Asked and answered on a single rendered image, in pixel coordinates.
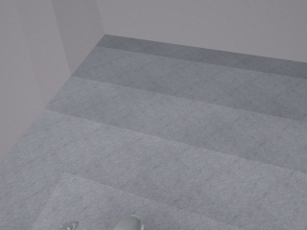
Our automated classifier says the left robot thigh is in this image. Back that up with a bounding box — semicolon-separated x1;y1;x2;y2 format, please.
113;217;145;230

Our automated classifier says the robot left hand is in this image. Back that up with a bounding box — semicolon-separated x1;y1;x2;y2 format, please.
58;220;79;230

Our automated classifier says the robot left shin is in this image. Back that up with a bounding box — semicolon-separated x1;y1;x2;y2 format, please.
130;215;140;219

